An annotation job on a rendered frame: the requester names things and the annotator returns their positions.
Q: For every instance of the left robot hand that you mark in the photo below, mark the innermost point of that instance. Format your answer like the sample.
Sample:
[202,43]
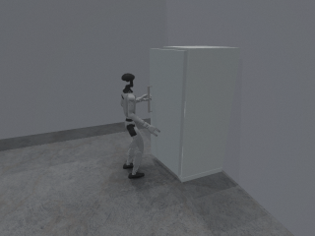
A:
[145,97]

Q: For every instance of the right robot upper arm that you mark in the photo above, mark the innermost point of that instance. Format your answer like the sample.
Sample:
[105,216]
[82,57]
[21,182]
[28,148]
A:
[131,102]

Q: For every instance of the robot right thigh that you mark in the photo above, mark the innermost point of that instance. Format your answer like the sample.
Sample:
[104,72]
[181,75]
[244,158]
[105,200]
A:
[136,134]

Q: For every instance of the left robot upper arm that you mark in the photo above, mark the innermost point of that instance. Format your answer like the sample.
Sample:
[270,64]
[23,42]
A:
[121,102]

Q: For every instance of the right robot hand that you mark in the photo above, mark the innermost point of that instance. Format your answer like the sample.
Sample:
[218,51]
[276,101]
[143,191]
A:
[152,128]

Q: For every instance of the right robot shin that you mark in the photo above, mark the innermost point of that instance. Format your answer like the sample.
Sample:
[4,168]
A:
[137,161]

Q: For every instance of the handle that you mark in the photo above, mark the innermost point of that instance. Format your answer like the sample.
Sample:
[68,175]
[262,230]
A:
[149,102]

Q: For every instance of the fridge door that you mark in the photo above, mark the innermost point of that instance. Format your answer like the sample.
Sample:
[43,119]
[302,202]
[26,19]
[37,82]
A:
[168,70]

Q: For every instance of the right robot forearm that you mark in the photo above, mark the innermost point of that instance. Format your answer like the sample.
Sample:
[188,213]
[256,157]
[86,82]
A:
[138,120]

